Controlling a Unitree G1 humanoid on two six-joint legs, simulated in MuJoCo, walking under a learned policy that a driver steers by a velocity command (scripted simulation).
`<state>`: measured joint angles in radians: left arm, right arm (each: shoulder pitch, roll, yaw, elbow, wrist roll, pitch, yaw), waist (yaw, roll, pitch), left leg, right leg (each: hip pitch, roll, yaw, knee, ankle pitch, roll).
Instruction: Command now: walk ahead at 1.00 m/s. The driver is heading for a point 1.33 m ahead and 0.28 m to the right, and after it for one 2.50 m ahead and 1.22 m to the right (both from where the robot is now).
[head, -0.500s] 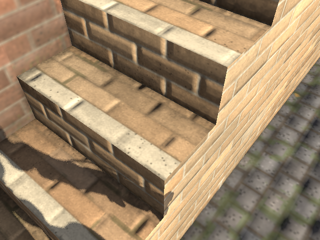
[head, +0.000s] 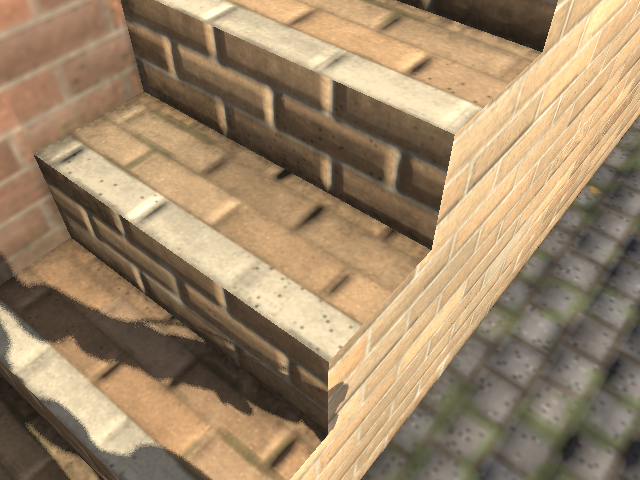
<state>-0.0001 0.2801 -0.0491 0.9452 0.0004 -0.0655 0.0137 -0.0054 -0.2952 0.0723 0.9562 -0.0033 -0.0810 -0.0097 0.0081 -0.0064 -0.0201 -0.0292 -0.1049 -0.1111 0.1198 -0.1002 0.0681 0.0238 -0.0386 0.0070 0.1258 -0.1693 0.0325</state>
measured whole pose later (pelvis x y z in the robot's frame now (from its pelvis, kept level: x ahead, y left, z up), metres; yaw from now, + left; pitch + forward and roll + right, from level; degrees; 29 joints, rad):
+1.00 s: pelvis +0.00 +0.00 +0.00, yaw +0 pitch +1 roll +1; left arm 0.01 0.29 -0.04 0.95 0.00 -0.06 0.01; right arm 0.01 -0.30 0.06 0.98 0.00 -0.08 -0.01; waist 0.02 -0.01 -0.01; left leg -0.04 -0.11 -0.12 0.15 -0.11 0.07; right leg 0.01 -0.04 0.01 0.17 -0.19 0.03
